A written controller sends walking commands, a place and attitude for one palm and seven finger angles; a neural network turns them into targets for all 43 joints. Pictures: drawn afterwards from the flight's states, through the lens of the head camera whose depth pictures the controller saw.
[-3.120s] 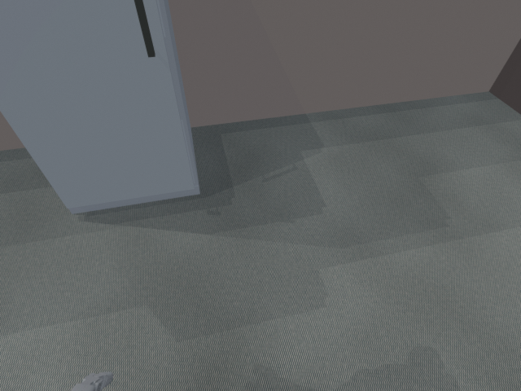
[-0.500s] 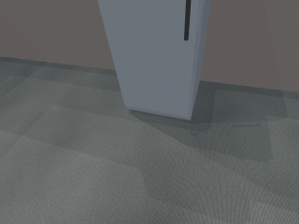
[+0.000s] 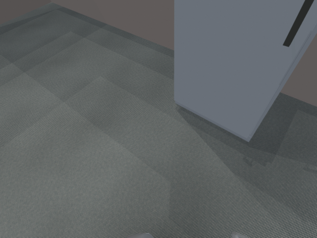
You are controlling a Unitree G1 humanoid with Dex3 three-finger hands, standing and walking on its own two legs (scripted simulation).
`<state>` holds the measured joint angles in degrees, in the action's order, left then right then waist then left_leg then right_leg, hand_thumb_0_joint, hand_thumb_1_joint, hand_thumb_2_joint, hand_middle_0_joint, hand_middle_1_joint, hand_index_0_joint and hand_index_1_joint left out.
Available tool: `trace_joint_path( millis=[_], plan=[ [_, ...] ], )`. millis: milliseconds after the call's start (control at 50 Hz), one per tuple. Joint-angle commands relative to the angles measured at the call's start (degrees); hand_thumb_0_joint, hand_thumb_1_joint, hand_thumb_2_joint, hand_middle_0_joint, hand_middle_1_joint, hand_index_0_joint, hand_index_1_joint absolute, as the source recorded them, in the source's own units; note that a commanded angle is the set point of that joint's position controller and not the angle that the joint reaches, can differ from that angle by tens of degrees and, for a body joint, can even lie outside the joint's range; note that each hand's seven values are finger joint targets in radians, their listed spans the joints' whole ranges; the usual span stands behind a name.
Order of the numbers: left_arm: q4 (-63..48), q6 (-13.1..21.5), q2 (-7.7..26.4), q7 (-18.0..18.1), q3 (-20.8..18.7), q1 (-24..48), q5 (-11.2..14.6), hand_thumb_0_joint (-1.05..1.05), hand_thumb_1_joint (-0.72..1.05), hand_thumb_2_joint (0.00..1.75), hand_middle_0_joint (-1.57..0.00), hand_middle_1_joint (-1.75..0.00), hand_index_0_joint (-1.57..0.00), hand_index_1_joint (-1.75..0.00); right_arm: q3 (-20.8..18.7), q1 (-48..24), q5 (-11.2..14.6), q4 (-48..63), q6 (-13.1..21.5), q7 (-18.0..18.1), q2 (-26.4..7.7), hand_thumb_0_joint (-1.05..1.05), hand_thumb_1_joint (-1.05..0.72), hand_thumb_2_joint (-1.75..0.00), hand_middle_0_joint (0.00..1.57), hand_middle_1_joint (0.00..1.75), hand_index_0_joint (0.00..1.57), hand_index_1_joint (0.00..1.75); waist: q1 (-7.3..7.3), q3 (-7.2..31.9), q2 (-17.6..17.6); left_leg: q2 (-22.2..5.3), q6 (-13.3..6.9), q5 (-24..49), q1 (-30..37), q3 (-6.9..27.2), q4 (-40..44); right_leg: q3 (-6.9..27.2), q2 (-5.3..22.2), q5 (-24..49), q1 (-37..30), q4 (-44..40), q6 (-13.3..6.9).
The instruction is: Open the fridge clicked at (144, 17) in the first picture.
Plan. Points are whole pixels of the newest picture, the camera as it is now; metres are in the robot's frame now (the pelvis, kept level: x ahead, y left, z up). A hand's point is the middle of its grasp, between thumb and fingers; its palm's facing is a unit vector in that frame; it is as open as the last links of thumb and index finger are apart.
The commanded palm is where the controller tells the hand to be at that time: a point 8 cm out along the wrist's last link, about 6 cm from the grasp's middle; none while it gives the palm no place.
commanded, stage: walk to a spot facing it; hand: right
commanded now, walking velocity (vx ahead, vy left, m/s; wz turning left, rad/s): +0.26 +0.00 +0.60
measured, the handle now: out of the picture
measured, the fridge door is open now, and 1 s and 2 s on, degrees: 0 0 0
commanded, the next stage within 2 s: none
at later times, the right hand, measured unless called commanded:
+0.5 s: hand (272, 202) +0.26 -0.31 -0.16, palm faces -0.21 +0.95 -0.25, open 7.4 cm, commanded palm none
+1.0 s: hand (217, 153) +0.39 -0.15 -0.12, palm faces -0.58 +0.76 -0.30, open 7.3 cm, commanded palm none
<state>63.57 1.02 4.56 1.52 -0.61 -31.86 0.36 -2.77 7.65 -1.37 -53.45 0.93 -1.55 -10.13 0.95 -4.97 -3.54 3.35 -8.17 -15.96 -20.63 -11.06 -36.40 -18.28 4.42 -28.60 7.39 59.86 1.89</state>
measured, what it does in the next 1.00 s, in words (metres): walks ahead, turning left: right foot, then left foot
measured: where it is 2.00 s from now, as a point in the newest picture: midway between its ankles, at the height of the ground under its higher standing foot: outside the picture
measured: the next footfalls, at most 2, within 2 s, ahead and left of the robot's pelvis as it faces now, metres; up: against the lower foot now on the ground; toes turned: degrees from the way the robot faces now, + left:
right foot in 0.38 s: +0.25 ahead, -0.20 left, +0.00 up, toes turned +7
left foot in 0.86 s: +0.16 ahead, +0.04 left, +0.00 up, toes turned +40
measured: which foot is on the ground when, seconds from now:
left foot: down 0.00-0.38, up 0.40-0.84, down 0.86-1.00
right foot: up 0.00-0.36, down 0.38-0.86, up 0.88-1.00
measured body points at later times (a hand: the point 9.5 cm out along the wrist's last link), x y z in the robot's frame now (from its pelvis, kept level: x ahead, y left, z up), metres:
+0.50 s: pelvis +0.15 -0.10 +0.02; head +0.21 -0.12 +0.46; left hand +0.23 +0.16 -0.10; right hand +0.27 -0.36 -0.14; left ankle +0.03 +0.01 -0.62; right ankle +0.21 -0.20 -0.71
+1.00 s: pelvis +0.17 -0.07 +0.02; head +0.19 -0.01 +0.46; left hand +0.04 +0.16 -0.15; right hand +0.42 -0.19 -0.10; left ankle +0.13 +0.01 -0.71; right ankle +0.23 -0.22 -0.63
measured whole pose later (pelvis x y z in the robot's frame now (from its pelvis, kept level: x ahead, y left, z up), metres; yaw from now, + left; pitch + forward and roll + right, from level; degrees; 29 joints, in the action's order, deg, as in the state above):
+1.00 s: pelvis +0.17 -0.07 +0.02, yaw +38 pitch +0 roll -1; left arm 54.2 -3.8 14.6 0.6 -3.9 -13.3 -1.0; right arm -3.3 7.6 -0.8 -49.7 -0.9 0.5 -11.3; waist 1.9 -6.0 3.5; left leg -0.1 -2.6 -17.6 -18.5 -2.6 -35.6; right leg -4.9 8.3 -26.4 27.1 67.1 5.3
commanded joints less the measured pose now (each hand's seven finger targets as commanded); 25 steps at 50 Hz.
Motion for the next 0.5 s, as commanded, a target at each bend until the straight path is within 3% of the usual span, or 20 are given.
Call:
trace_joint_path(
  millis=[0,20,40,60,100,140,200,260,300,320,340,360,380,400,420,440,480],
  plan=[
    [-12.7,2.0,8.4,0.4,-3.2,11.5,-0.4,0.0,0.9,0.9,-0.2,-0.3,-0.2,-0.3,-3.7,12.5,1.6,0.2,0.4,2.6,-13.0,0.0,-0.9,-0.9,0.2,0.3,0.2,0.3,-5.06,6.1,6.5,-24.0,-8.9,39.3,23.0,29.5,14.3,18.6,4.0,2.8,31.1,25.6,0.5],
    [-12.1,1.3,8.4,0.1,-3.0,10.9,-1.1,0.0,0.9,0.9,-0.2,-0.3,-0.2,-0.3,-3.4,10.0,1.4,0.4,0.9,2.7,-11.9,0.0,-0.9,-0.9,0.2,0.3,0.2,0.3,-2.55,5.9,3.8,-22.0,-5.9,34.4,18.2,29.0,15.8,18.3,5.2,5.3,30.1,21.9,1.4],
    [-11.4,0.5,8.6,0.2,-3.0,11.9,-1.5,0.0,0.9,0.9,-0.2,-0.3,-0.2,-0.3,-2.9,8.0,1.1,0.6,1.2,3.0,-10.0,0.0,-0.9,-0.9,0.2,0.3,0.2,0.3,-1.35,2.1,3.0,-21.4,-5.5,32.4,10.0,27.7,18.0,18.1,5.8,5.8,27.4,18.9,1.9],
    [-11.2,-0.1,8.3,0.2,-3.1,11.5,-1.7,0.0,0.9,0.9,-0.2,-0.3,-0.2,-0.3,-2.6,6.6,0.6,1.0,1.5,3.2,-9.1,0.0,-0.9,-0.9,0.2,0.3,0.2,0.3,0.01,1.2,5.0,-19.4,-5.6,32.3,5.8,24.9,18.1,18.3,5.6,5.9,25.1,16.0,2.0],
    [-10.8,-1.3,7.1,0.2,-2.9,10.1,-1.5,0.0,0.9,0.9,-0.2,-0.3,-0.2,-0.3,-2.8,3.7,0.1,1.9,1.3,2.9,-9.7,0.0,-0.9,-0.9,0.2,0.3,0.2,0.3,2.54,1.2,3.7,-15.6,-3.7,33.2,-1.0,18.9,16.9,16.5,5.4,6.6,20.8,7.8,3.3],
    [-11.5,-1.6,7.3,-0.1,-2.6,12.7,-1.4,0.0,0.9,0.9,-0.2,-0.3,-0.2,-0.3,-2.8,4.6,0.2,1.7,1.0,2.3,-10.1,0.0,-0.9,-0.9,0.2,0.3,0.2,0.3,1.89,1.8,-0.6,-11.9,-2.2,34.2,-0.8,17.5,15.4,15.1,4.2,11.1,20.0,1.3,3.9],
    [-13.5,-0.9,8.6,-0.4,-2.6,17.6,-1.5,0.0,0.9,0.9,-0.2,-0.3,-0.2,-0.3,-3.3,6.5,0.1,1.7,0.4,1.9,-11.0,0.0,-0.9,-0.9,0.2,0.3,0.2,0.3,-0.06,4.6,-7.2,-9.3,-0.6,37.9,5.1,18.2,11.0,13.5,2.0,13.3,20.1,-8.5,4.2],
    [-15.7,-0.2,10.2,-0.3,-2.8,22.3,-1.3,0.0,0.9,0.9,-0.2,-0.3,-0.2,-0.3,-4.1,7.7,-0.1,2.7,-0.5,2.2,-12.3,0.0,-0.9,-0.9,0.2,0.3,0.2,0.3,-2.29,7.5,-8.7,-10.2,0.0,40.7,11.0,22.0,6.4,12.6,-0.2,11.7,18.0,-17.3,3.8],
    [-16.1,0.1,11.7,0.0,-3.0,22.4,-1.0,0.0,0.9,0.9,-0.2,-0.3,-0.2,-0.3,-4.5,7.3,0.2,3.6,-1.1,2.3,-13.0,0.0,-0.9,-0.9,0.2,0.3,0.2,0.3,-1.96,9.4,-8.6,-9.9,1.3,40.1,12.5,23.6,3.2,11.9,-1.4,13.9,13.3,-24.7,3.4],
    [-15.6,0.2,13.3,0.3,-3.5,20.2,-1.2,0.0,0.9,0.9,-0.2,-0.3,-0.2,-0.3,-4.4,7.0,0.4,4.0,-1.3,2.5,-12.4,0.0,-0.9,-0.9,0.2,0.3,0.2,0.3,-0.69,10.9,-6.6,-9.0,3.1,37.3,10.0,23.4,0.0,11.9,-0.7,19.6,5.9,-31.8,2.9],
    [-14.8,0.7,17.1,0.5,-4.3,16.2,-1.6,0.0,0.9,0.9,-0.2,-0.3,-0.2,-0.3,-4.0,7.2,1.1,4.8,-1.3,2.5,-10.8,0.0,-0.9,-0.9,0.2,0.3,0.2,0.3,1.29,14.8,1.8,-5.6,6.1,25.6,1.3,20.5,-7.3,18.3,7.0,35.6,-7.6,-35.8,0.3],
    [-14.3,0.6,22.8,0.1,-5.6,12.1,-1.8,0.0,0.9,0.9,-0.2,-0.3,-0.2,-0.3,-3.2,10.0,1.7,5.3,-1.3,2.1,-7.2,0.0,-0.9,-0.9,0.2,0.3,0.2,0.3,1.93,19.8,19.2,0.1,9.6,-15.3,-11.1,13.4,-23.6,33.4,24.8,60.0,-19.6,-32.3,-7.1],
    [-14.6,-0.1,22.8,0.0,-5.0,11.0,-1.4,0.0,0.9,0.9,-0.2,-0.3,-0.2,-0.3,-3.3,10.5,0.9,5.3,-1.1,2.5,-8.2,0.0,-0.9,-0.9,0.2,0.3,0.2,0.3,2.2,19.3,17.2,-1.7,10.3,-24.4,-11.1,14.8,-34.6,34.0,28.4,67.8,-15.0,-32.4,-11.7],
    [-14.5,-0.1,19.6,0.0,-4.4,14.7,-1.6,0.0,0.9,0.9,-0.2,-0.3,-0.2,-0.3,-3.8,9.8,0.5,4.4,-1.7,2.8,-9.3,0.0,-0.9,-0.9,0.2,0.3,0.2,0.3,0.85,15.4,16.8,-3.5,11.2,-20.7,-11.8,15.8,-38.9,28.6,25.7,62.1,-9.5,-34.7,-11.0],
    [-15.8,0.0,17.9,0.2,-4.0,17.9,-1.6,0.0,0.9,0.9,-0.2,-0.3,-0.2,-0.3,-4.0,7.3,0.3,4.8,-2.0,2.3,-9.6,0.0,-0.9,-0.9,0.2,0.3,0.2,0.3,0.79,11.0,16.7,-4.5,11.5,-17.5,-12.6,15.0,-40.6,26.3,23.2,55.9,-4.6,-36.6,-9.9],
    [-16.6,0.0,16.6,0.2,-3.5,20.2,-1.9,0.0,0.9,0.9,-0.2,-0.3,-0.2,-0.3,-4.1,6.4,0.0,5.6,-2.1,1.6,-9.4,0.0,-0.9,-0.9,0.2,0.3,0.2,0.3,-0.19,7.6,15.6,-5.3,11.7,-15.0,-13.3,14.0,-40.7,22.8,19.7,51.8,-2.2,-36.8,-8.6],
    [-16.1,0.1,15.4,0.2,-3.3,21.5,-2.0,0.0,0.9,0.9,-0.2,-0.3,-0.2,-0.3,-3.7,6.6,0.0,5.5,-2.8,0.6,-7.9,0.0,-0.9,-0.9,0.2,0.3,0.2,0.3,-1.2,6.3,16.0,-6.1,12.1,-11.0,-12.7,11.8,-38.2,16.0,16.6,49.4,-1.4,-37.3,-6.6]
  ],
)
